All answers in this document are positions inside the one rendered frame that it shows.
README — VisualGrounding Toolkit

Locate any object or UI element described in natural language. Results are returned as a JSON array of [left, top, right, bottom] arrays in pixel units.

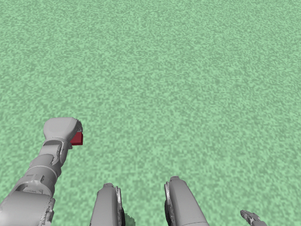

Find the left robot hand
[[43, 117, 83, 149]]

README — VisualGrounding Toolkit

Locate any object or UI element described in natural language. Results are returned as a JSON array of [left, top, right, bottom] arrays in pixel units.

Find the left robot arm
[[0, 137, 69, 226]]

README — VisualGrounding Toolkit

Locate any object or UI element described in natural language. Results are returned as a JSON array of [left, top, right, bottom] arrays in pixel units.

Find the right robot hand
[[240, 210, 267, 226]]

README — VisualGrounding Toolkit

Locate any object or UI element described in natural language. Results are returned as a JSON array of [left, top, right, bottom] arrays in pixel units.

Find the small box
[[70, 132, 83, 145]]

